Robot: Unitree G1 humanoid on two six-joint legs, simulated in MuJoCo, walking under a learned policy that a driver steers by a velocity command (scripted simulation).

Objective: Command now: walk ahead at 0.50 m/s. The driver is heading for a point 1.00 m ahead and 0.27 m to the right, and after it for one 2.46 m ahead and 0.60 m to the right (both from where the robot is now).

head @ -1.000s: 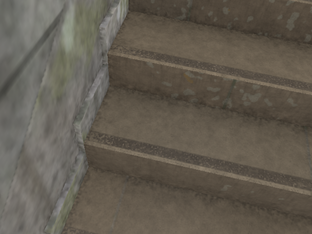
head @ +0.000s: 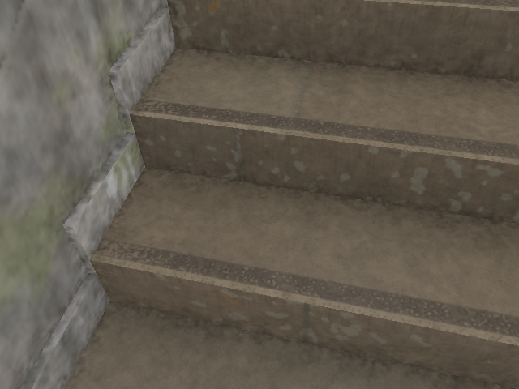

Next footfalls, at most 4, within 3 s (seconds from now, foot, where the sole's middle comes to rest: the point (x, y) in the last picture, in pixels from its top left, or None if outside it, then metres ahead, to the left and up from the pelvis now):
0.34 left None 0.40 0.06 -0.53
0.78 right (367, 253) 0.67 -0.15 -0.37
1.22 left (284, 93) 1.02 0.02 -0.20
1.76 right None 1.19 -0.30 -0.04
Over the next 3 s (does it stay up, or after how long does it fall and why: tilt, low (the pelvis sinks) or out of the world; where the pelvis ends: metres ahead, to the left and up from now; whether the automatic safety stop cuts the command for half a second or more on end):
stays up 1.64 -0.51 0.91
